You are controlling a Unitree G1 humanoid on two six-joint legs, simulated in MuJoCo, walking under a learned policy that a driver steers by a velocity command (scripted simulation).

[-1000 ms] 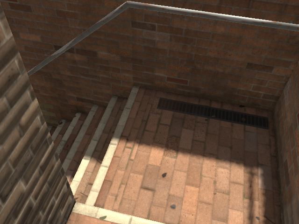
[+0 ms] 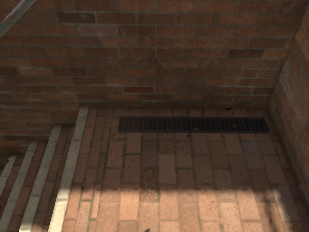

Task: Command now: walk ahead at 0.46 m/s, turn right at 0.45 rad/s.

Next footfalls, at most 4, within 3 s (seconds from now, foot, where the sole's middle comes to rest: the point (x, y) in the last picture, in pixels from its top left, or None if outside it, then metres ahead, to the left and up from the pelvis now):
0.52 right None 0.41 -0.06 -1.02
1.00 left None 0.36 0.22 -1.02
1.62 right None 0.53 0.06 -1.02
2.08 left None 0.40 0.22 -1.02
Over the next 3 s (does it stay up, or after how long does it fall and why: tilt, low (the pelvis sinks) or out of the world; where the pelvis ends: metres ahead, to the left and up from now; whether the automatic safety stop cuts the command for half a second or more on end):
stays up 0.53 0.38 -0.26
